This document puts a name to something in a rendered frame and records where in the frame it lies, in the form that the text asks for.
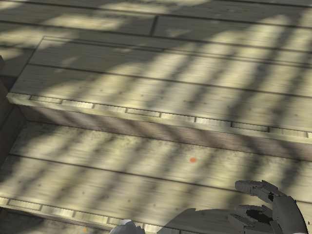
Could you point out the stairs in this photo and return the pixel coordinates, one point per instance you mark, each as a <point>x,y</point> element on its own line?
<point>173,187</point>

